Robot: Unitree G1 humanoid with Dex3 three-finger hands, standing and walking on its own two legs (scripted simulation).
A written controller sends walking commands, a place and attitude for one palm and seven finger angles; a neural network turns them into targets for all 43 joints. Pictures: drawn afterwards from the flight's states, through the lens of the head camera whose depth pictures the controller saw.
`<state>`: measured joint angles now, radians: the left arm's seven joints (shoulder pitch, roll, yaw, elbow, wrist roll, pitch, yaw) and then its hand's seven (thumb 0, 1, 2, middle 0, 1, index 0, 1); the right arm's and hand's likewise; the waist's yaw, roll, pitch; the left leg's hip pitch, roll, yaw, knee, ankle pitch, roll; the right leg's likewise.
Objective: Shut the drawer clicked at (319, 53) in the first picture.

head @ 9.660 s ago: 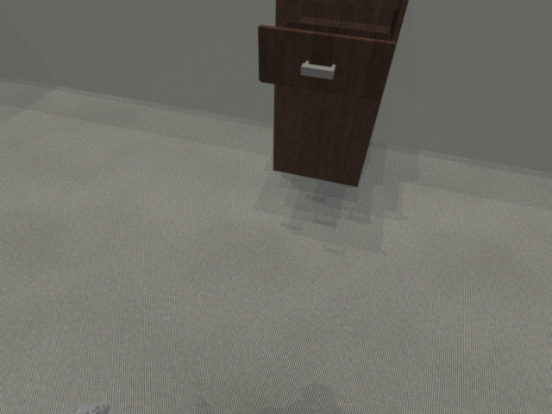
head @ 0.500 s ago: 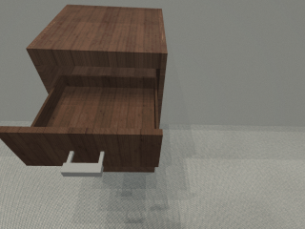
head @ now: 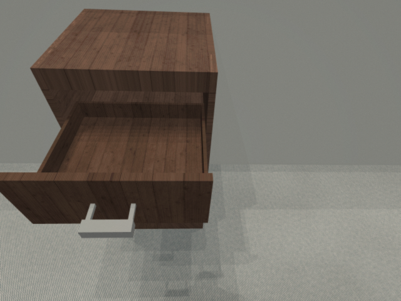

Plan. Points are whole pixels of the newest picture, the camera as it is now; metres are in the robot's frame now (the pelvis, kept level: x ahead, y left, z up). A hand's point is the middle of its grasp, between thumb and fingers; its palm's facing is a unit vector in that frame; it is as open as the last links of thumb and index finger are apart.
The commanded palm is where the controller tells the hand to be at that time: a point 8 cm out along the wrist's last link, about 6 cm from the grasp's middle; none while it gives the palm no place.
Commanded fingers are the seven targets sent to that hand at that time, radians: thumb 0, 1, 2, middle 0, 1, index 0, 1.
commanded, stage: look again from close up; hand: left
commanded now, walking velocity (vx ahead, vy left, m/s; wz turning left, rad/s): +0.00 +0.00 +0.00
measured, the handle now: (110, 218) +0.28 +0.21 -0.01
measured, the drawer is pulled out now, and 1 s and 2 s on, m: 0.30 0.28 0.28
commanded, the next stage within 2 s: raise the hand and make a fist in 0.18 s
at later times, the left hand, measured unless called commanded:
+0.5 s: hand (119, 282) +0.16 +0.17 -0.03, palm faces +0.23 -0.96 -0.17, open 6.9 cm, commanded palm +0.09 +0.20 -0.05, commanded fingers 0.00 0.90 0.90 -0.44 -0.56 -0.44 -0.56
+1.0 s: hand out of the picture +0.13 +0.13 +0.00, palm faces +0.11 -0.99 -0.08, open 4.4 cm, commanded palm +0.07 +0.20 +0.01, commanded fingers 0.00 0.90 0.90 -0.94 -1.10 -0.94 -1.10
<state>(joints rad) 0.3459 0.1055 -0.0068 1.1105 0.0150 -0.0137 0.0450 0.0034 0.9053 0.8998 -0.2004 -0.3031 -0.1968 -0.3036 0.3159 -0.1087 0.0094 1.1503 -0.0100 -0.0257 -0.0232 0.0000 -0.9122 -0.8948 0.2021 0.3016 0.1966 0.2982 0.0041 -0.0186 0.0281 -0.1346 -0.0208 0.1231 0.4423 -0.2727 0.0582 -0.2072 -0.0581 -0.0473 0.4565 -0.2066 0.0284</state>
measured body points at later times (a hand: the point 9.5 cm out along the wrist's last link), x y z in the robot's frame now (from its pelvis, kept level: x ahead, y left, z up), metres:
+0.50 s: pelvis +0.00 -0.01 -0.02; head -0.01 -0.02 +0.43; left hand +0.15 +0.22 -0.02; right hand +0.09 -0.27 -0.12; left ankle -0.01 +0.08 -0.74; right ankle +0.03 -0.14 -0.74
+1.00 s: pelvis -0.01 -0.06 -0.07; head +0.02 -0.07 +0.38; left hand +0.12 +0.19 +0.01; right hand +0.21 -0.24 -0.14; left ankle -0.01 +0.08 -0.74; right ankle +0.02 -0.14 -0.74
